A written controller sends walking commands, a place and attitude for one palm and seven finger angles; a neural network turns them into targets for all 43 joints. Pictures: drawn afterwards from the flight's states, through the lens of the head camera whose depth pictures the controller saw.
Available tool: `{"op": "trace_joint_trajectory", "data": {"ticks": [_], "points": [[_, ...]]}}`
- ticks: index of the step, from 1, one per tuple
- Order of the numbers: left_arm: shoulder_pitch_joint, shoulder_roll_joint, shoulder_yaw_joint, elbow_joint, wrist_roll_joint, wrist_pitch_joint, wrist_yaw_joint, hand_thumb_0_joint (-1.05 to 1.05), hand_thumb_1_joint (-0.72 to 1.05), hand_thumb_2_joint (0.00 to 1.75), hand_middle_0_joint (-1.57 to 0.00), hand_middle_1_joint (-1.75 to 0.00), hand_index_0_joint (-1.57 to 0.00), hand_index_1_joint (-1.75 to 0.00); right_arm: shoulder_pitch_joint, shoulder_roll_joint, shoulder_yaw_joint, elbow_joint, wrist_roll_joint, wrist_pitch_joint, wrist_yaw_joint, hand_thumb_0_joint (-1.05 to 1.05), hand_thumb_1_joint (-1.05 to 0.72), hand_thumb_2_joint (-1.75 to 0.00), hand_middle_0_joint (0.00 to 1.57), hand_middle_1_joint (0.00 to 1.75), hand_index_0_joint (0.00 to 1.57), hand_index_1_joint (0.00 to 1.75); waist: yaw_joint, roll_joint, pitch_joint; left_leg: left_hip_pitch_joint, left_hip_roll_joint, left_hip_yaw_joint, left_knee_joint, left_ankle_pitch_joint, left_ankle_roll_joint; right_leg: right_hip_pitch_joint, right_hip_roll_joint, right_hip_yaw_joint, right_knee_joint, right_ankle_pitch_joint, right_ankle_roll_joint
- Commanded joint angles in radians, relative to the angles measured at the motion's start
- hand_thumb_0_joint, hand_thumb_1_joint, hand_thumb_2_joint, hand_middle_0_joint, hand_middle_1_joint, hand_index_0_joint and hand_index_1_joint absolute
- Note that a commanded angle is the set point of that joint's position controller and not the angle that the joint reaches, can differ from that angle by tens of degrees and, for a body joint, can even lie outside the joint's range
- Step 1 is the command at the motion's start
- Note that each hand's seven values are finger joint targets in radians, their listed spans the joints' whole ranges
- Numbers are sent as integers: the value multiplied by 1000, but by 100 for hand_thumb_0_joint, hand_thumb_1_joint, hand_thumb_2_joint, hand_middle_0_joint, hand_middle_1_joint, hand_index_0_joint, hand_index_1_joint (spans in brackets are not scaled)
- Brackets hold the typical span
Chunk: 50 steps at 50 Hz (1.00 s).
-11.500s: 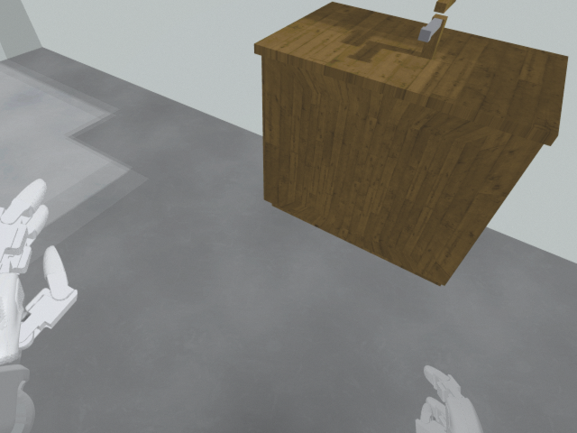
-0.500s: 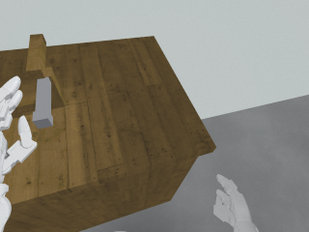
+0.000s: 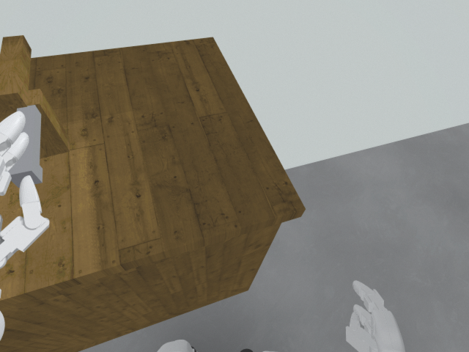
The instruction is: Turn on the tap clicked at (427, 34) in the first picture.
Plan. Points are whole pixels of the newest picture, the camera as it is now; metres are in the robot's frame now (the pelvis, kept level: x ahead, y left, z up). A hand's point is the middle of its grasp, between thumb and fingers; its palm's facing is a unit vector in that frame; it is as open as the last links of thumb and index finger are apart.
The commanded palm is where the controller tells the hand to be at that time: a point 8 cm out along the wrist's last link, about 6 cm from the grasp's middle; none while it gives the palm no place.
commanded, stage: shuffle to correct the standing spot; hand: left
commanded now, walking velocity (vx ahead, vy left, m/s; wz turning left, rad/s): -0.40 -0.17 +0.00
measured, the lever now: (25, 172) +0.31 +0.31 +0.14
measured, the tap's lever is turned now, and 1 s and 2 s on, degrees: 0 0 0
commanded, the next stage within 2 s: come to a stop and stand still in 0.70 s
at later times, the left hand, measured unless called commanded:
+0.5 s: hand (10, 276) +0.17 +0.25 +0.16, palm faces +0.40 -0.84 -0.36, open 7.4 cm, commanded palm +0.11 +0.27 +0.18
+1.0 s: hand (70, 316) +0.14 +0.18 +0.16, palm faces +0.35 -0.84 -0.42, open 7.4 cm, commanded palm +0.08 +0.22 +0.18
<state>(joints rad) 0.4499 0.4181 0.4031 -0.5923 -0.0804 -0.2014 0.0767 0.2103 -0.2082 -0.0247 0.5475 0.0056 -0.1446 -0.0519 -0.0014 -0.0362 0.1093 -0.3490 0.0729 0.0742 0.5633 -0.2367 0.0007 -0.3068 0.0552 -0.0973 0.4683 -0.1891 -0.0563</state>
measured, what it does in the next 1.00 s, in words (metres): steps on the spot: left foot, then right foot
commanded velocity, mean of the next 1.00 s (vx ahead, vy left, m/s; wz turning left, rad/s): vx -0.04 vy -0.12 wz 0.00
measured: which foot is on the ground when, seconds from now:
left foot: down 0.00-0.22, up 0.24-0.44, down 0.46-1.00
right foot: down 0.00-0.46, up 0.48-0.76, down 0.78-1.00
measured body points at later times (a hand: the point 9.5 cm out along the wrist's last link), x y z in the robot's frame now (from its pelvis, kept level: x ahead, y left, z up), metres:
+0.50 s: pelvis -0.04 -0.01 +0.00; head +0.00 +0.03 +0.44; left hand +0.15 +0.29 +0.18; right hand +0.14 -0.25 -0.07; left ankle -0.07 +0.08 -0.74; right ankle +0.03 -0.09 -0.73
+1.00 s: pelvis -0.07 -0.06 -0.01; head -0.03 -0.04 +0.44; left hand +0.12 +0.22 +0.18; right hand +0.08 -0.30 -0.09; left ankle -0.07 +0.08 -0.73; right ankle -0.02 -0.19 -0.73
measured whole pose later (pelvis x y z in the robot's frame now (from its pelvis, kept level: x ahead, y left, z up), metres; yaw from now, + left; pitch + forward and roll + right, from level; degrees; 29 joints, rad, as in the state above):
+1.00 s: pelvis -0.07 -0.06 -0.01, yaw +2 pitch -2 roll -1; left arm 0.48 0.40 0.39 -0.59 -0.05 -0.18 0.10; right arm 0.25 -0.20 -0.03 0.58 0.02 -0.13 -0.02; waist -0.02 -0.04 0.13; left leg -0.26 0.07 -0.01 0.64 -0.33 -0.03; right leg -0.31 -0.04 -0.07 0.61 -0.31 0.00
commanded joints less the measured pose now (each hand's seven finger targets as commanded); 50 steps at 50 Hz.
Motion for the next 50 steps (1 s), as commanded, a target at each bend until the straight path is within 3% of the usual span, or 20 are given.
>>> {"op": "trace_joint_trajectory", "data": {"ticks": [1, 5, 7, 10, 12, 15, 17, 21, 23, 25, 28, 33, 37, 40, 42, 44, 45, 47, 48, 50], "points": [[43, 180, 170, -225, -12, -105, 5, 0, 90, 90, -20, -30, -20, -30, -63, -105, -47, -140, -13, -58, -9, 0, -90, -90, 20, 30, 20, 30, 29, 153, -267, 59, 165, -175, -122, 360, 58, 136, -105, 90, 59, 225, 78], [75, 188, 201, -224, -3, -138, -19, 0, 90, 90, -20, -30, -20, -30, -52, -100, -62, -124, -26, -84, 2, 0, -90, -90, 20, 30, 20, 30, 43, 227, -293, 151, 247, -203, -97, 583, 86, 87, -99, 99, 92, -17, 48], [64, 176, 187, -238, -7, -133, -28, 0, 90, 90, -20, -30, -20, -30, -34, -113, -70, -137, -27, -80, 9, 0, -90, -90, 20, 30, 20, 30, 42, 207, -285, 98, 245, -198, -67, 476, 78, 138, -115, 112, 57, -36, 41], [66, 168, 180, -206, -10, -100, -22, 0, 90, 90, -20, -30, -20, -30, -31, -112, -68, -141, 0, -74, 12, 0, -90, -90, 20, 30, 20, 30, 32, 27, -253, 4, 90, -68, 66, 0, 25, 145, -175, 183, -37, 139, 11], [26, 180, 167, -210, -25, -72, -7, 0, 90, 90, -20, -30, -20, -30, -12, -117, -73, -137, 5, -70, 4, 0, -90, -90, 20, 30, 20, 30, 34, -176, -236, 12, -79, -6, 330, -234, -10, -19, -307, 366, -242, -132, -28], [5, 184, 153, -205, -15, -29, 19, 0, 90, 90, -20, -30, -20, -30, -63, -98, -47, -107, -3, -62, -5, 0, -90, -90, 20, 30, 20, 30, 32, -117, -182, -42, -57, -66, 466, -261, -10, -56, -370, 451, -296, -309, -125], [7, 166, 132, -186, -7, -24, 31, 0, 90, 90, -20, -30, -20, -30, -54, -80, -30, -101, -16, -60, -11, 0, -90, -90, 20, 30, 20, 30, 29, -108, -198, -37, -49, -24, 290, -248, -6, 42, -328, 326, -208, -147, -133], [-43, 129, 85, -180, 2, -35, 44, 0, 90, 90, -20, -30, -20, -30, -21, -87, -30, -88, -19, -72, -25, 0, -90, -90, 20, 30, 20, 30, 12, 44, -215, 187, -31, 38, -216, 5, 17, 79, -204, 191, -61, -48, -25], [-126, 142, 80, -251, 6, -52, 44, 0, 90, 90, -20, -30, -20, -30, -29, -128, -61, -111, -13, -77, -21, 0, -90, -90, 20, 30, 20, 30, 19, 243, -187, 293, 225, -204, -303, 319, 95, -22, -100, 118, 229, 0, 61], [-84, 148, 93, -217, 29, -59, 29, 0, 90, 90, -20, -30, -20, -30, -58, -101, -65, -112, -20, -75, -1, 0, -90, -90, 20, 30, 20, 30, 32, 263, -174, 461, 354, -280, -199, 745, 171, -287, -50, 105, 568, -245, 87], [-112, 113, 64, -248, 38, -40, 13, 0, 90, 90, -20, -30, -20, -30, -47, -126, -86, -122, -26, -48, 36, 0, -90, -90, 20, 30, 20, 30, 13, 229, -74, 333, 300, -187, -153, 637, 126, -279, -67, 122, 583, -209, 52], [-47, 122, 100, -234, 36, -44, 5, 0, 90, 90, -20, -30, -20, -30, -20, -126, -85, -159, 10, -31, 71, 0, -90, -90, 20, 30, 20, 30, 7, 289, -119, 220, 226, -116, -76, 539, 74, -22, -64, 3, 177, -108, 31], [-89, 177, 144, -166, 31, -44, -5, 0, 90, 90, -20, -30, -20, -30, -30, -129, -73, -163, 23, -25, 64, 0, -90, -90, 20, 30, 20, 30, 1, 177, -133, 43, 186, -99, 39, 212, 55, 193, -65, -33, -4, 30, 45], [-87, 219, 165, -147, 12, -45, 13, 0, 90, 90, -20, -30, -20, -30, -3, -105, -67, -140, 29, -29, 56, 0, -90, -90, 20, 30, 20, 30, -27, -82, -171, -25, -6, -5, 254, -166, 6, 174, -254, 150, -47, 283, -54], [-54, 179, 142, -177, -10, -26, 23, 0, 90, 90, -20, -30, -20, -30, -16, -105, -72, -137, 33, -30, 45, 0, -90, -90, 20, 30, 20, 30, -12, -225, -195, 105, -55, -27, 215, -197, -1, 2, -311, 277, -142, -95, -91], [-13, 190, 158, -251, -3, -38, 35, 0, 90, 90, -20, -30, -20, -30, -47, -89, -48, -118, 23, -29, 33, 0, -90, -90, 20, 30, 20, 30, -23, -56, -181, 201, -50, -10, 7, -106, 17, -63, -249, 175, -79, -280, -55], [-25, 198, 162, -298, -2, -51, 42, 0, 90, 90, -20, -30, -20, -30, -66, -96, -40, -104, 20, -32, 23, 0, -90, -90, 20, 30, 20, 30, -27, 142, -191, 234, -32, -32, -119, -78, 25, -52, -187, 113, 19, -257, -17], [-14, 169, 137, -278, 25, -71, 52, 0, 90, 90, -20, -30, -20, -30, -99, -102, -33, -118, 10, -33, 28, 0, -90, -90, 20, 30, 20, 30, 3, 447, -136, 4, 86, -209, -257, -177, 87, 94, -57, 6, 183, -238, 53], [-26, 169, 134, -268, 40, -72, 53, 0, 90, 90, -20, -30, -20, -30, -97, -96, -32, -116, 12, -36, 34, 0, -90, -90, 20, 30, 20, 30, 9, 442, -106, -82, 106, -214, -244, -180, 105, 164, -63, 10, 160, -211, 52], [-31, 178, 142, -232, 46, -73, 58, 0, 90, 90, -20, -30, -20, -30, -62, -103, -45, -112, 27, -38, 35, 0, -90, -90, 20, 30, 20, 30, 3, 186, -117, -61, 36, -133, -85, -115, 76, 214, -82, 57, 21, -142, 41]]}}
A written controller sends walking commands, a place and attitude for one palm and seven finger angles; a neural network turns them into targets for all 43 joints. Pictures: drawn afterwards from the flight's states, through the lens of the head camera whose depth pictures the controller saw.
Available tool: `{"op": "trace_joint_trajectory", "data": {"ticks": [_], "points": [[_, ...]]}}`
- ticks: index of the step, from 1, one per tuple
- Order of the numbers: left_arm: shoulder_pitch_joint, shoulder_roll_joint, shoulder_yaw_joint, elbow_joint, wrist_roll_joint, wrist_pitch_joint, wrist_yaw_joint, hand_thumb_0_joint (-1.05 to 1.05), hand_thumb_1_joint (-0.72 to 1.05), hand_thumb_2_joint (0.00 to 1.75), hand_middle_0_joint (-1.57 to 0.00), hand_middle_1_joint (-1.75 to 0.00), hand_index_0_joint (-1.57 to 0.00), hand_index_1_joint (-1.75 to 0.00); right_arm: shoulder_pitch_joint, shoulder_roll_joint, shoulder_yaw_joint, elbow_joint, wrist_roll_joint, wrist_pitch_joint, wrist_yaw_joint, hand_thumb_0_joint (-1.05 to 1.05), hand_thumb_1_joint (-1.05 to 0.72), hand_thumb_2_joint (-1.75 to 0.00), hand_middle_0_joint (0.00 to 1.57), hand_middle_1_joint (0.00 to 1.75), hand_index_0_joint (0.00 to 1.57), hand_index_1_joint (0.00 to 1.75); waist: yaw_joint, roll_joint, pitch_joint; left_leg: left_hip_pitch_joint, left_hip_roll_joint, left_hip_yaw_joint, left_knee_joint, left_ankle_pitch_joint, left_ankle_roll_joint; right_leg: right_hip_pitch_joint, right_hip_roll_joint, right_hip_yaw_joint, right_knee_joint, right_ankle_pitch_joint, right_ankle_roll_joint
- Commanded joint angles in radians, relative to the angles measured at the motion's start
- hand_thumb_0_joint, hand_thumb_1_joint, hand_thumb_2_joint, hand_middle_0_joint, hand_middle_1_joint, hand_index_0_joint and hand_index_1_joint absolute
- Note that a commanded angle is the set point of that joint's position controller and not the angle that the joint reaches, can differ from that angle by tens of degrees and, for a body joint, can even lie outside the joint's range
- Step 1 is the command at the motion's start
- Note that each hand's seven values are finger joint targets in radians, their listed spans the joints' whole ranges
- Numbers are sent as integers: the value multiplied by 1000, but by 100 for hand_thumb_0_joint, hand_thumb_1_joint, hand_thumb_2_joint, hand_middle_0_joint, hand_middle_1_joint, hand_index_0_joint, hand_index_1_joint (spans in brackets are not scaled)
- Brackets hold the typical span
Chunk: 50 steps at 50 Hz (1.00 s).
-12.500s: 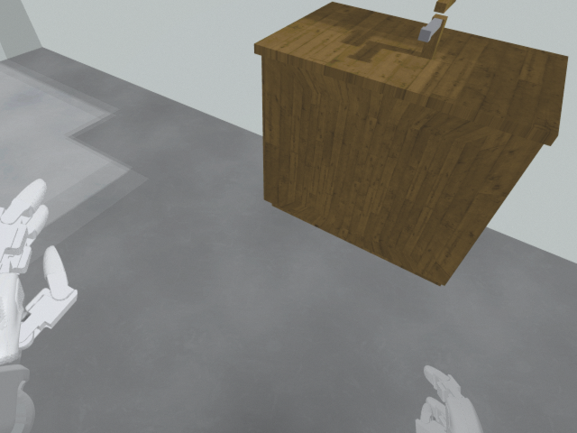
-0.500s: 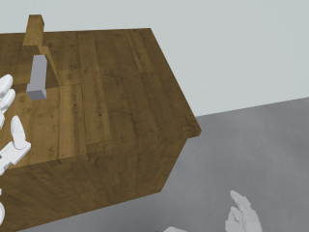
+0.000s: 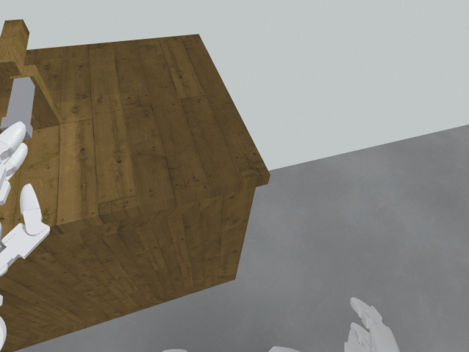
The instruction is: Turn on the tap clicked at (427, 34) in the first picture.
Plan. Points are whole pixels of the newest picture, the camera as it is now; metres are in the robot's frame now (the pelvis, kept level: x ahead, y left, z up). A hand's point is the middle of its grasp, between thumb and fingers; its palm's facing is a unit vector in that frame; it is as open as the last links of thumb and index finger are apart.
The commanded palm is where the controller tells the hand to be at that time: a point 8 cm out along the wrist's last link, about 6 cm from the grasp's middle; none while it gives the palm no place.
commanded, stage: come to a stop and stand still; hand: left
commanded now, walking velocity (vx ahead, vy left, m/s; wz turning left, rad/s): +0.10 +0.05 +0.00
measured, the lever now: (17, 128) +0.39 +0.36 +0.15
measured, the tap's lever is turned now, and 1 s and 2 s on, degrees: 0 0 0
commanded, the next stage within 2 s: look again from close up in 0.88 s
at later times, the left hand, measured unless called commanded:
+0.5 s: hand (73, 210) +0.26 +0.22 +0.15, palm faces +0.17 -0.89 -0.43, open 7.4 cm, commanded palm +0.20 +0.29 +0.19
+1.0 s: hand (30, 195) +0.27 +0.27 +0.17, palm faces +0.34 -0.86 -0.39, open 7.4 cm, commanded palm +0.20 +0.30 +0.19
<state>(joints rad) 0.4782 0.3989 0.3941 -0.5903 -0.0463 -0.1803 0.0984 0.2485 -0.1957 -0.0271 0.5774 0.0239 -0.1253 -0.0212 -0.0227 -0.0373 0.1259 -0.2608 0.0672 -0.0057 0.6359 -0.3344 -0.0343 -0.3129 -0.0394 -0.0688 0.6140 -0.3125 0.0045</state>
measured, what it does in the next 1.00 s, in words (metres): stands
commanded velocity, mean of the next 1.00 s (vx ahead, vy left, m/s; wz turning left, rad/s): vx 0.00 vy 0.00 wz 0.00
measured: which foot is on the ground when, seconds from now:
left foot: down 0.00-1.00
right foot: down 0.00-1.00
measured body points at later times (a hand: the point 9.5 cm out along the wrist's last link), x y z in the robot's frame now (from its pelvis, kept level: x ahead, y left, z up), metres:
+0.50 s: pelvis +0.02 +0.02 +0.01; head +0.05 +0.03 +0.46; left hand +0.24 +0.27 +0.18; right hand +0.18 -0.20 -0.07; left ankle +0.01 +0.11 -0.73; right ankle +0.05 -0.13 -0.73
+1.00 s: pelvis +0.03 +0.03 +0.01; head +0.06 +0.05 +0.46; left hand +0.24 +0.31 +0.19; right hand +0.21 -0.20 -0.05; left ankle +0.01 +0.11 -0.73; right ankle +0.05 -0.13 -0.73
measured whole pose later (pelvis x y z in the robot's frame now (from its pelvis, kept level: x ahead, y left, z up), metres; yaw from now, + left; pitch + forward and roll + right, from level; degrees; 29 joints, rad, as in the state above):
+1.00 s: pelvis +0.03 +0.03 +0.01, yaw -2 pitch -1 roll -1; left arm 0.41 0.39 0.38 -0.47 -0.03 -0.19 0.10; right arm 0.18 -0.19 0.02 0.54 0.01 -0.10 -0.02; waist 0.01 -0.04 0.08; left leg -0.17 0.00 0.07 0.50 -0.31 0.04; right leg -0.22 -0.05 -0.01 0.43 -0.19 0.05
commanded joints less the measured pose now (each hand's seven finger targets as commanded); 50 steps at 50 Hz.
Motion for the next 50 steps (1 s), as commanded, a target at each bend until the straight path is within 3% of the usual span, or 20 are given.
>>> {"op": "trace_joint_trajectory", "data": {"ticks": [1, 2, 3, 5, 7, 8, 9, 10, 11, 12, 14, 15, 17, 20, 21, 28, 35, 40, 45, 50], "points": [[-33, 200, 161, -177, 9, -92, 37, 0, 90, 90, -20, -30, -20, -30, -68, -123, -53, -134, 4, -53, 4, 0, -90, -90, 20, 30, 20, 30, 24, 6, -171, -128, -19, 5, -8, -28, 93, 216, -47, 112, -209, -19, -41], [-14, 204, 167, -141, -2, -81, 35, 0, 90, 90, -20, -30, -20, -30, -52, -112, -59, -135, 10, -49, 1, 0, -90, -90, 20, 30, 20, 30, 18, -176, -180, -148, -98, 49, 133, -67, 66, 197, -150, 258, -288, -12, -92], [-8, 196, 173, -100, -20, -67, 34, 0, 90, 90, -20, -30, -20, -30, -55, -107, -56, -126, 12, -50, -4, 0, -90, -90, 20, 30, 20, 30, 22, -251, -161, -136, -98, 39, 194, -98, 55, 115, -230, 339, -361, -125, -137], [-42, 166, 153, -86, -18, -50, 34, 0, 90, 90, -20, -30, -20, -30, -65, -115, -51, -100, 11, -51, -11, 0, -90, -90, 20, 30, 20, 30, 5, -183, -107, 0, -46, 8, 36, -38, 67, -56, -208, 286, -335, -226, -143], [-51, 139, 120, -50, -13, -63, 29, 0, 90, 90, -20, -30, -20, -30, -68, -111, -40, -86, 5, -52, -12, 0, -90, -90, 20, 30, 20, 30, -7, -48, -118, 76, -54, 39, -169, 59, 68, -37, -97, 105, -170, -134, -78], [-63, 139, 118, -40, -12, -72, 29, 0, 90, 90, -20, -30, -20, -30, -79, -122, -42, -89, 2, -58, -15, 0, -90, -90, 20, 30, 20, 30, 4, 35, -112, 50, -15, -21, -240, 42, 84, -2, -46, 71, -111, -121, -46], [-964, 859, 638, -188, 111, -178, 19, 0, 90, 90, -20, -30, -20, -30, 0, -165, -50, -62, -76, -137, -28, 0, -90, -90, 20, 30, 20, 30, 112, -31, -130, -127, 29, 64, -97, 217, 65, 108, -18, 133, -132, 139, -68], [-814, 558, 428, 106, 42, -157, -9, 0, 90, 90, -20, -30, -20, -30, -38, -100, -28, -22, -18, -126, -23, 0, -90, -90, 20, 30, 20, 30, 50, 33, -160, 28, 4, 43, -130, 166, 40, 58, -92, 183, -147, 199, -117], [-535, 329, 232, 170, 16, -148, -26, 0, 90, 90, -20, -30, -20, -30, -49, -84, -3, -28, -24, -121, -3, 0, -90, -90, 20, 30, 20, 30, 31, 58, -162, 73, -30, 28, -179, 130, 33, 50, -68, 195, -118, 246, -91], [-471, 185, 88, 207, 19, -135, -40, 0, 90, 90, -20, -30, -20, -30, -72, -124, -22, -74, -11, -135, 4, 0, -90, -90, 20, 30, 20, 30, 44, 163, -156, 71, -24, 27, -221, 139, 34, 63, -41, 170, -114, 191, -70], [-346, 55, -54, 109, 6, -118, -46, 0, 90, 90, -20, -30, -20, -30, -97, -131, -22, -99, 8, -139, 35, 0, -90, -90, 20, 30, 20, 30, 53, 345, -153, 20, 30, -15, -277, 137, 78, 107, -14, 111, -73, 115, -34], [-327, -12, -105, 49, 2, -121, -47, 0, 90, 90, -20, -30, -20, -30, -108, -114, -21, -114, 14, -142, 52, 0, -90, -90, 20, 30, 20, 30, 55, 344, -158, 7, 41, -25, -285, 169, 84, 133, -3, 74, -51, 142, -31], [-202, 43, -67, -30, 15, -123, -32, 0, 90, 90, -20, -30, -20, -30, -108, -126, -18, -135, 9, -135, 65, 0, -90, -90, 20, 30, 20, 30, 68, 241, -176, -71, 45, -2, -294, 110, 82, 207, 4, 51, -67, 134, -25], [-76, 247, 168, -60, 20, -128, 12, 0, 90, 90, -20, -30, -20, -30, -110, -140, -19, -144, -3, -111, 50, 0, -90, -90, 20, 30, 20, 30, 75, -38, -248, -31, -4, 31, -229, 103, 52, 224, -15, 91, -163, 166, -28], [-60, 230, 186, -59, 9, -132, 13, 0, 90, 90, -20, -30, -20, -30, -116, -121, -11, -160, -10, -101, 39, 0, -90, -90, 20, 30, 20, 30, 66, -122, -266, -27, -12, 21, -218, 114, 51, 226, -28, 92, -179, 171, -30], [-196, 195, 168, -85, -9, -130, 15, 0, 90, 90, -20, -30, -20, -30, -126, -115, -7, -160, -10, -78, -4, 0, -90, -90, 20, 30, 20, 30, 42, 175, -240, 42, 12, 33, -236, 293, 51, 215, -8, 79, -141, 344, -24], [-177, 63, 1, -44, 20, -94, 11, 0, 90, 90, -20, -30, -20, -30, -111, -130, -18, -136, -13, -80, 9, 0, -90, -90, 20, 30, 20, 30, 40, 107, -275, 147, 6, 47, -192, 488, 29, 190, -12, 59, -157, 494, -22], [-158, 146, 89, -47, 22, -85, 26, 0, 90, 90, -20, -30, -20, -30, -131, -135, -18, -151, -15, -40, 0, 0, -90, -90, 20, 30, 20, 30, 42, 61, -249, 88, 0, 35, -215, 437, 24, 218, -12, 53, -165, 472, -23], [-154, 179, 128, -139, 9, -95, 27, 0, 90, 90, -20, -30, -20, -30, -151, -123, -13, -181, -14, -26, -9, 0, -90, -90, 20, 30, 20, 30, 45, 128, -258, 87, 0, 33, -223, 470, 25, 251, -4, 37, -149, 466, -24], [-126, 129, 83, -131, 4, -92, 24, 0, 90, 90, -20, -30, -20, -30, -137, -122, -14, -176, -14, -32, -6, 0, -90, -90, 20, 30, 20, 30, 43, 140, -254, 88, 3, 41, -227, 401, 30, 246, -7, 44, -166, 437, -23]]}}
